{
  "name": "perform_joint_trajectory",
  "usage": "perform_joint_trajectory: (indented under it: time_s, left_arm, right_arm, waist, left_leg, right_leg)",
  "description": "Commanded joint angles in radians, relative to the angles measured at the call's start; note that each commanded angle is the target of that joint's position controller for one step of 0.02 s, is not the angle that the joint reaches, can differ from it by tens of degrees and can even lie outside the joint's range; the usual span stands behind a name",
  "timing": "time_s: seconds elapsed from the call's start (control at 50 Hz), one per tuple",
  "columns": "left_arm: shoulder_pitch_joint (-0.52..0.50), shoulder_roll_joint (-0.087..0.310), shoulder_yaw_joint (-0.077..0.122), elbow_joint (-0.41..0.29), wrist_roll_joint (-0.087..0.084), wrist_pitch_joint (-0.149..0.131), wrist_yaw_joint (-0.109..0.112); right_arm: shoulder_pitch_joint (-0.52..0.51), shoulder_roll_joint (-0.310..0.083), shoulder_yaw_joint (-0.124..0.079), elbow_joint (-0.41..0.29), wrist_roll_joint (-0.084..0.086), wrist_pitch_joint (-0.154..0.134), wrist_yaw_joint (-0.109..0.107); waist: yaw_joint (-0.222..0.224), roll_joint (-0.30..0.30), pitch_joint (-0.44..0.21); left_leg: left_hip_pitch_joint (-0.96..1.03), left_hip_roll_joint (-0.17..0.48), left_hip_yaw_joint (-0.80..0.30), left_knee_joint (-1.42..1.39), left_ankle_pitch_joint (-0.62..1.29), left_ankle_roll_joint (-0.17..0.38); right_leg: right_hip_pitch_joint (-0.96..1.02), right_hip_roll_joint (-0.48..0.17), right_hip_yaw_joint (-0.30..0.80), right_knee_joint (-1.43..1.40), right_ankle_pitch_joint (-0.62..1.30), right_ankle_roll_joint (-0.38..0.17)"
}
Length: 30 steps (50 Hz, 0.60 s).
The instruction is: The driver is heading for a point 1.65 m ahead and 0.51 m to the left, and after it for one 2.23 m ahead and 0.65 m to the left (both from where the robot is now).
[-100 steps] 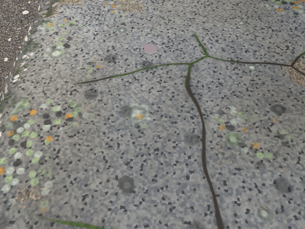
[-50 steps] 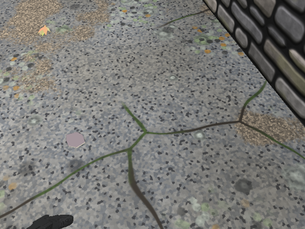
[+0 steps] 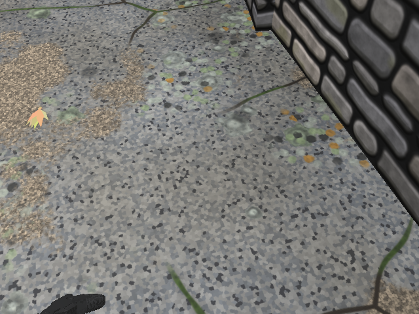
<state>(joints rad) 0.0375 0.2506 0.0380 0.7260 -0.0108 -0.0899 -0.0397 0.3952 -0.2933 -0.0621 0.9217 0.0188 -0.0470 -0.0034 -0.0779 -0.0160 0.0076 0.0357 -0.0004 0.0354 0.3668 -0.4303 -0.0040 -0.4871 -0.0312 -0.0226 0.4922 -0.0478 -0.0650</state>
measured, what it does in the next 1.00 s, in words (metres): walks ahead, turning left: left foot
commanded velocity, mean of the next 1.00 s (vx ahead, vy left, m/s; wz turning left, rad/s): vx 0.50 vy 0.00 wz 0.41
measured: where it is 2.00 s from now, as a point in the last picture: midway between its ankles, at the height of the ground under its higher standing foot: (107, 165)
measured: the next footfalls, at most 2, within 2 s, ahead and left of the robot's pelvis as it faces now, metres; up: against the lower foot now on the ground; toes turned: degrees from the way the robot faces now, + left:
left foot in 0.54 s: +0.43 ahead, +0.15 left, +0.00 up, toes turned +18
right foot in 1.04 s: +0.78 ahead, +0.07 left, +0.00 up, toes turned +28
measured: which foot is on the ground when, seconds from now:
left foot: down 0.00-0.02, up 0.04-0.52, down 0.54-1.00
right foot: down 0.00-0.56, up 0.58-1.00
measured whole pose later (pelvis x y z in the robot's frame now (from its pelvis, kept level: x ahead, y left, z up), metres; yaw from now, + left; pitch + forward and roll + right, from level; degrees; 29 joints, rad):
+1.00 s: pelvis +0.54 +0.10 +0.01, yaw +27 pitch +2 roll +1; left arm 0.03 0.27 0.04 0.75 0.00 -0.11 -0.03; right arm 0.36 -0.28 -0.08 0.77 0.02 -0.05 -0.01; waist -0.08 -0.04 0.01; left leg -0.03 -0.10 -0.14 0.38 -0.37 0.06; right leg -0.54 -0.03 0.03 0.50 0.03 0.01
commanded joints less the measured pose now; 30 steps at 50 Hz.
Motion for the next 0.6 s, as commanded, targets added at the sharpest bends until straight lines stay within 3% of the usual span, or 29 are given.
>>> perform_joint_trajectory:
  time_s: [0.02, 0.04, 0.06, 0.08, 0.1, 0.14, 0.2, 0.26, 0.32, 0.38, 0.44, 0.5, 0.52, 0.54, 0.56, 0.58, 0.6]
  left_arm:
    - [0.403, 0.318, 0.105, 0.043, 0.023, -0.002, 0.019]
    - [0.426, 0.241, 0.084, 0.047, 0.012, 0.002, 0.018]
    - [0.358, 0.191, 0.065, 0.042, 0.009, 0.001, 0.02]
    - [0.287, 0.16, 0.055, 0.031, 0.009, 0.0, 0.022]
    - [0.224, 0.126, 0.045, 0.031, 0.012, -0.003, 0.02]
    - [0.161, 0.094, 0.039, 0.036, 0.023, -0.019, 0.016]
    - [0.165, 0.116, 0.049, 0.064, 0.031, -0.035, 0.022]
    - [0.189, 0.128, 0.054, 0.09, 0.032, -0.034, 0.038]
    - [0.2, 0.145, 0.056, 0.102, 0.026, -0.027, 0.049]
    - [0.258, 0.166, 0.064, 0.131, 0.016, -0.011, 0.057]
    - [0.287, 0.183, 0.072, 0.149, 0.002, 0.016, 0.059]
    - [0.251, 0.224, 0.084, 0.138, -0.007, 0.038, 0.069]
    - [0.237, 0.234, 0.086, 0.134, -0.008, 0.047, 0.073]
    - [0.218, 0.23, 0.081, 0.127, -0.012, 0.049, 0.075]
    - [0.244, 0.165, 0.058, 0.103, 0.019, 0.036, 0.072]
    - [0.301, 0.058, 0.023, 0.052, 0.022, -0.001, 0.055]
    - [0.188, 0.148, 0.039, 0.038, -0.014, -0.043, 0.036]
  right_arm:
    - [0.065, -0.015, 0.017, -0.091, -0.016, -0.024, -0.001]
    - [0.049, -0.046, 0.013, -0.072, -0.003, -0.046, 0.005]
    - [-0.036, -0.13, -0.012, -0.094, 0.028, -0.056, 0.01]
    - [-0.094, -0.129, -0.013, -0.108, 0.032, -0.057, 0.009]
    - [-0.121, -0.118, -0.016, -0.11, 0.02, -0.049, 0.004]
    - [-0.077, -0.087, -0.022, -0.091, 0.014, -0.017, -0.001]
    - [-0.085, -0.052, -0.023, -0.097, 0.012, 0.009, -0.005]
    - [-0.147, -0.045, -0.025, -0.12, 0.005, 0.006, 0.0]
    - [-0.24, -0.024, -0.016, -0.15, 0.0, -0.001, 0.019]
    - [-0.34, -0.006, -0.005, -0.198, -0.001, -0.001, 0.037]
    - [-0.395, -0.011, -0.004, -0.247, 0.001, 0.0, 0.056]
    - [-0.324, -0.056, -0.027, -0.263, 0.003, 0.007, 0.066]
    - [-0.221, -0.091, -0.048, -0.244, 0.007, 0.009, 0.064]
    - [-0.057, -0.148, -0.081, -0.204, 0.008, 0.011, 0.051]
    - [0.064, -0.246, -0.11, -0.179, 0.008, 0.022, 0.026]
    - [-0.002, -0.296, -0.108, -0.21, 0.01, 0.009, 0.029]
    - [0.02, -0.206, -0.081, -0.219, 0.002, 0.0, 0.035]
  waist:
    - [0.174, -0.188, -0.347]
    - [0.198, -0.226, -0.406]
    - [0.195, -0.148, -0.241]
    - [0.166, -0.095, -0.149]
    - [0.135, -0.065, -0.074]
    - [0.08, -0.105, -0.029]
    - [0.062, -0.067, 0.003]
    - [0.075, -0.047, 0.023]
    - [0.106, -0.035, 0.05]
    - [0.148, -0.014, 0.089]
    - [0.154, -0.018, 0.101]
    - [0.085, -0.071, 0.02]
    - [0.024, -0.078, -0.04]
    - [-0.066, -0.05, -0.123]
    - [-0.085, 0.12, -0.215]
    - [0.027, 0.298, -0.327]
    - [-0.047, 0.152, -0.342]
  left_leg:
    - [-0.581, -0.002, 0.009, 0.736, 0.289, 0.027]
    - [-0.727, -0.038, -0.141, 0.889, -0.15, 0.029]
    - [-0.814, 0.018, -0.169, 0.954, -0.101, 0.044]
    - [-0.804, 0.072, -0.141, 0.918, -0.007, 0.051]
    - [-0.77, 0.104, -0.13, 0.855, 0.064, 0.046]
    - [-0.656, 0.14, -0.14, 0.791, 0.152, 0.035]
    - [-0.681, 0.138, -0.155, 0.745, 0.25, 0.017]
    - [-0.739, 0.125, -0.164, 0.601, 0.401, 0.008]
    - [-0.71, 0.115, -0.097, 0.427, 0.521, 0.014]
    - [-0.746, 0.11, -0.055, 0.326, 0.515, 0.031]
    - [-0.778, 0.092, -0.012, 0.273, 0.411, 0.059]
    - [-0.606, 0.005, 0.076, 0.272, 0.259, 0.114]
    - [-0.468, -0.037, 0.095, 0.26, 0.233, 0.14]
    - [-0.217, -0.07, 0.077, 0.182, 0.299, 0.18]
    - [0.085, 0.109, -0.209, 0.171, 0.333, 0.247]
    - [0.356, 0.325, -0.802, 0.003, 0.154, 0.453]
    - [0.359, 0.328, -0.813, -0.078, 0.119, 0.413]
  right_leg:
    - [0.864, -0.324, 0.499, -0.025, -0.112, -0.231]
    - [0.893, -0.383, 0.735, -0.163, -0.238, -0.261]
    - [0.767, -0.353, 0.591, -0.183, -0.289, -0.204]
    - [0.623, -0.315, 0.454, -0.208, -0.258, -0.167]
    - [0.493, -0.274, 0.357, -0.251, -0.21, -0.146]
    - [0.344, -0.224, 0.224, -0.323, -0.126, -0.12]
    - [0.308, -0.219, 0.1, -0.369, 0.015, -0.128]
    - [0.354, -0.207, 0.001, -0.378, 0.096, -0.116]
    - [0.375, -0.193, -0.087, -0.392, 0.108, -0.093]
    - [0.474, -0.228, -0.123, -0.376, 0.14, -0.092]
    - [0.594, -0.264, -0.15, -0.308, 0.259, -0.081]
    - [0.631, -0.265, -0.191, -0.116, 0.725, -0.049]
    - [0.608, -0.25, -0.203, 0.035, 0.826, -0.034]
    - [0.498, -0.207, -0.223, 0.258, 0.752, 0.001]
    - [0.217, -0.142, -0.222, 0.585, 0.255, 0.047]
    - [-0.18, 0.089, -0.048, 0.911, -0.527, 0.097]
    - [-0.288, 0.038, 0.127, 0.947, -0.507, 0.068]
Keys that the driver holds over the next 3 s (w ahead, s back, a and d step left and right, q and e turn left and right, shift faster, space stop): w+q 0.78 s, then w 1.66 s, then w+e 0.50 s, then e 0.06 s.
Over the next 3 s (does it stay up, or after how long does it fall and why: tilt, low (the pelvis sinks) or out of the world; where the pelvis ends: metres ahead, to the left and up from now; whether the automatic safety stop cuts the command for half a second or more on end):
stays up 1.51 0.61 0.02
